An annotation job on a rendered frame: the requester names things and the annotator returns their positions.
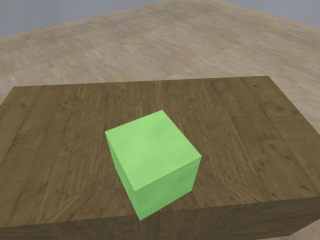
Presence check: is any carton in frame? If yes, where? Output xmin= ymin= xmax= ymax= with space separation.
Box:
xmin=105 ymin=110 xmax=202 ymax=221

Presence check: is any pedestal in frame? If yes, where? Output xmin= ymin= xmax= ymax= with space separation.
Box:
xmin=0 ymin=76 xmax=320 ymax=240

